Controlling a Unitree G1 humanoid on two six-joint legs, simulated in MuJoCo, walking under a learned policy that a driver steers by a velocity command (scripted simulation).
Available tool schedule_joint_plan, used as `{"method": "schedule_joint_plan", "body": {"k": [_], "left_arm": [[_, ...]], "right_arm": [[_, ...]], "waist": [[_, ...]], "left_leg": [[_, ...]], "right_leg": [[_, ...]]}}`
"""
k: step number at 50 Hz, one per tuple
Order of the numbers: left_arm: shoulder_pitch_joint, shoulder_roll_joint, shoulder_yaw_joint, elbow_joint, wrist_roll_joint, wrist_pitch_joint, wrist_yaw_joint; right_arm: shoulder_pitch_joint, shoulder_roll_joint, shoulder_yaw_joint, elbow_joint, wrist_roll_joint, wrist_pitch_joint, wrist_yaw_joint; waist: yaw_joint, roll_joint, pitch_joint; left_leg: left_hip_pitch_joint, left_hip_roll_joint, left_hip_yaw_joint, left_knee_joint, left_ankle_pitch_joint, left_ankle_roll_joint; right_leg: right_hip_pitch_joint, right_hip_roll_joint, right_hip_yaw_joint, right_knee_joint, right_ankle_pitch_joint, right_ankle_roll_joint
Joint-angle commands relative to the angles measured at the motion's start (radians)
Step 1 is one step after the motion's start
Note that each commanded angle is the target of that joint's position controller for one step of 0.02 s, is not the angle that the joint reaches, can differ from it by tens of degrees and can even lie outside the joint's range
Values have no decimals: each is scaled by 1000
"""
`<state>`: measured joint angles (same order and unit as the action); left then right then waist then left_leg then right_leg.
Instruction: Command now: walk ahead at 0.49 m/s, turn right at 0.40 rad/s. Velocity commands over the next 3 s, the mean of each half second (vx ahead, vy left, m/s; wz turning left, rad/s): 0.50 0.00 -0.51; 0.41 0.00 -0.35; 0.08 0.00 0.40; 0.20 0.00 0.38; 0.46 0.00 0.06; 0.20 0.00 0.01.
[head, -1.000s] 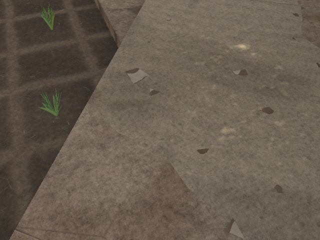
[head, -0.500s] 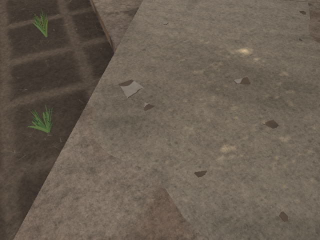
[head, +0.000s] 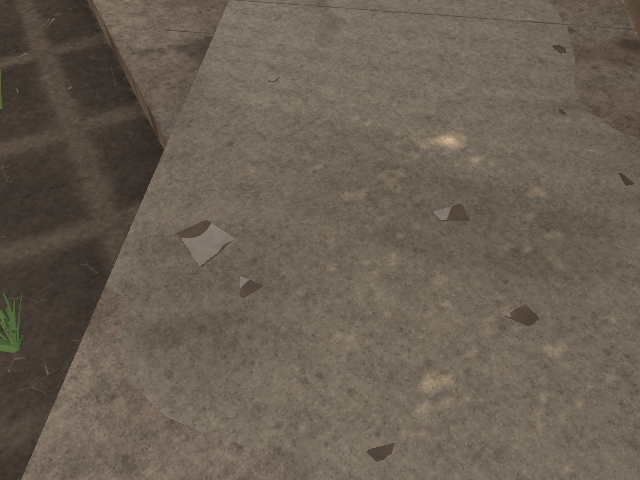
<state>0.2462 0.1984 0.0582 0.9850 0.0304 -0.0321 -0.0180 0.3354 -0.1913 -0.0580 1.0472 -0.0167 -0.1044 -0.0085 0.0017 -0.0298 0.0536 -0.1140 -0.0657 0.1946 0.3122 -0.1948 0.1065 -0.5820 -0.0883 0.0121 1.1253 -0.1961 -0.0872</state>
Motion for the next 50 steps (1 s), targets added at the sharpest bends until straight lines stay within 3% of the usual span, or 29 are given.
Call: {"method": "schedule_joint_plan", "body": {"k": [1, 5, 9, 11, 13, 14, 15, 16, 17, 18, 19, 20, 21, 22, 23, 26, 32, 37, 39, 40, 41, 42, 43, 44, 45, 46, 47, 49, 50], "left_arm": [[0, 15, 2, -50, -3, 15, -13], [-150, 0, -11, -108, -9, 6, -24], [-249, 5, -15, -156, -3, 2, -28], [-217, 25, -6, -155, 0, 2, -26], [-106, 56, 10, -127, 3, 4, -20], [-18, 80, 24, -102, 4, 1, -17], [106, 113, 43, -65, 12, -7, -10], [187, 202, 72, -53, 22, -9, 1], [136, 282, 90, -79, 8, 3, -1], [132, 258, 82, -77, -12, 13, 3], [80, 216, 70, -78, -16, 11, 10], [40, 166, 57, -80, -15, 4, 12], [13, 144, 49, -85, -22, -5, 19], [1, 132, 41, -89, -27, -17, 23], [17, 135, 39, -87, -32, -29, 24], [81, 180, 46, -80, -35, -43, 22], [213, 187, 44, -83, -29, -32, 21], [262, 183, 36, -80, -17, -35, 34], [223, 194, 34, -83, -14, -41, 41], [206, 208, 37, -84, -14, -46, 42], [186, 221, 38, -84, -16, -51, 39], [176, 205, 34, -94, -28, -58, 35], [266, 116, 15, -120, -49, -59, 37], [402, 136, 22, -84, -72, -47, 45], [355, 170, 24, -61, -31, -35, 47], [246, 155, 18, -81, -13, -32, 40], [186, 138, 13, -98, -5, -26, 33], [160, 120, 7, -111, 16, 0, 18], [163, 109, 3, -112, 16, 10, 17]], "right_arm": [[37, -76, -6, -40, 0, -22, -5], [88, -77, 2, -32, 3, -23, -13], [164, -100, -1, -7, 1, -12, -29], [157, -122, -6, -7, -2, -3, -39], [129, -152, -16, -18, -9, 11, -46], [116, -166, -22, -30, -10, 19, -42], [95, -176, -26, -45, -6, 24, -32], [83, -138, -19, -81, -2, 22, -23], [76, -74, -13, -166, 14, 14, 0], [-47, -133, -18, -193, 3, 0, 6], [-82, -125, -14, -213, 14, -15, 11], [-58, -124, -15, -196, 13, -19, 7], [-53, -119, -16, -197, -6, -4, 4], [-26, -106, -13, -192, -24, 18, 7], [-27, -102, -13, -199, -32, 36, 11], [-107, -96, -9, -242, -33, 65, 21], [-348, -111, 1, -341, -24, 69, 30], [-458, -109, 20, -396, -15, 49, 38], [-379, -127, 15, -382, -14, 37, 34], [-285, -151, 5, -352, -17, 29, 25], [-149, -170, -4, -309, -16, 16, 14], [-12, -199, -12, -278, -28, -2, 2], [105, -295, -29, -274, -48, -6, -4], [116, -300, -41, -248, -17, 15, 10], [24, -221, -24, -269, 10, 23, 20], [-68, -140, 0, -276, 15, 23, 20], [-103, -99, 15, -269, 12, 22, 19], [-101, -108, 19, -241, 18, 24, 13], [-93, -129, 15, -235, 14, 23, 16]], "waist": [[18, 74, 49], [-13, 83, 65], [-41, 87, 65], [-13, 113, 32], [46, 150, -32], [81, 153, -83], [146, 116, -142], [176, 1, -221], [94, -205, -270], [113, -8, -197], [81, 23, -102], [28, 103, -38], [-4, 110, -26], [-26, 85, -38], [-33, 70, -44], [-21, 30, -33], [70, -29, -15], [103, -50, 0], [53, -55, -2], [17, -62, -40], [-48, -49, -101], [-107, -26, -185], [-89, 178, -355], [-43, 313, -491], [-16, 134, -367], [-10, 75, -227], [3, 56, -148], [34, 100, -108], [44, 109, -121]], "left_leg": [[-40, 279, -136, -205, 204, 30], [18, 258, -33, -181, 385, 3], [174, 298, 21, -123, 586, -1], [236, 314, 54, -23, 859, -9], [264, 331, 74, 162, 1067, -7], [246, 337, 71, 314, 1044, 2], [149, 324, 81, 540, 884, -13], [-89, 269, 77, 859, 390, -37], [-525, 18, -49, 1200, -359, -90], [-644, 87, -224, 1186, -260, -75], [-654, 128, -228, 1109, -161, -71], [-596, 161, -224, 1009, -115, -76], [-537, 180, -228, 944, -107, -91], [-480, 189, -228, 901, -101, -108], [-463, 188, -222, 870, -105, -123], [-503, 185, -189, 761, -35, -156], [-614, 147, -182, 510, 144, -160], [-561, 103, -162, 309, 189, -113], [-410, 76, -164, 225, 159, -72], [-291, 37, -153, 208, 132, -52], [-150, 20, -142, 141, 194, -32], [77, 114, -210, 128, 362, -7], [362, 426, -491, 244, 868, 86], [447, 544, -793, 173, 1052, 235], [298, 488, -722, 124, 938, 223], [174, 424, -589, 98, 863, 196], [81, 368, -506, 59, 832, 165], [-41, 290, -418, 9, 811, 129], [-71, 271, -398, 8, 859, 130]], "right_leg": [[-81, -29, -5, -62, 121, 12], [-63, 3, -84, -320, 231, 18], [-45, 46, -162, -472, 193, -16], [23, 95, -192, -493, 108, -53], [142, 154, -210, -496, -5, -102], [240, 178, -200, -531, -42, -128], [421, 186, -161, -635, -19, -160], [641, -20, 107, -667, -100, -223], [868, -259, 699, -805, -70, -396], [816, -241, 634, -863, -62, -363], [707, -224, 516, -882, 0, -321], [592, -177, 421, -897, 142, -270], [521, -124, 341, -899, 241, -238], [478, -88, 285, -902, 309, -223], [462, -67, 262, -902, 371, -219], [438, -22, 219, -906, 454, -197], [558, -2, 259, -884, 473, -137], [656, -36, 277, -854, 542, -128], [639, -41, 259, -804, 679, -89], [638, -28, 249, -719, 848, -63], [640, 6, 223, -568, 922, -37], [520, 52, 206, -373, 744, -16], [313, 165, 123, -34, 99, 16], [175, 275, 104, 196, -391, 40], [137, 214, 152, 241, -311, 43], [102, 180, 140, 191, -265, 52], [91, 142, 116, 127, -246, 58], [164, 102, 64, 10, -202, 73], [199, 108, 42, -20, -189, 81]]}}
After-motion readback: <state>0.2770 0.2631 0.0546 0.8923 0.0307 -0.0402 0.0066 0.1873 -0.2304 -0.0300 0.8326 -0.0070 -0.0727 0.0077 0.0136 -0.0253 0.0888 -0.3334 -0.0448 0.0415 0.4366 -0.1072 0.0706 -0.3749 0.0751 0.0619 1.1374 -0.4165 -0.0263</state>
